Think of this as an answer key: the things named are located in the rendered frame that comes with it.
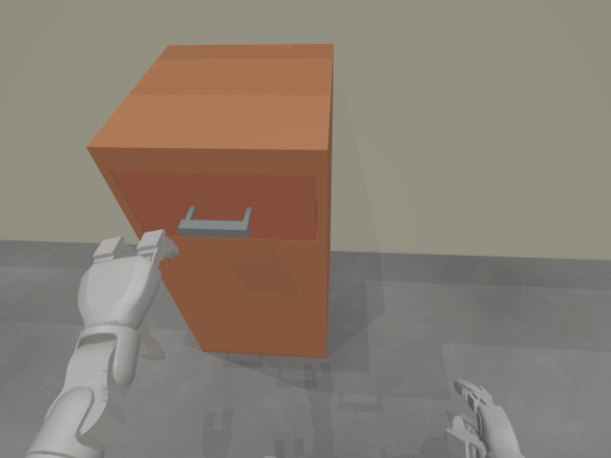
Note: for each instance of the robot left hand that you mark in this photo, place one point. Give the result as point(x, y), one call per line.
point(122, 283)

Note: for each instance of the handle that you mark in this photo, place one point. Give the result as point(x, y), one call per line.
point(190, 227)

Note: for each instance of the robot left forearm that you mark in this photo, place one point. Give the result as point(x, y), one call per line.
point(90, 411)

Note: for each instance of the drawer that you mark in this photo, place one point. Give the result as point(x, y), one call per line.
point(284, 205)

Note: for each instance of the robot right hand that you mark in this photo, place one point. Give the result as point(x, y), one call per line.
point(471, 438)

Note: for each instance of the cabinet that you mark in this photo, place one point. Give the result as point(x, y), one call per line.
point(236, 108)

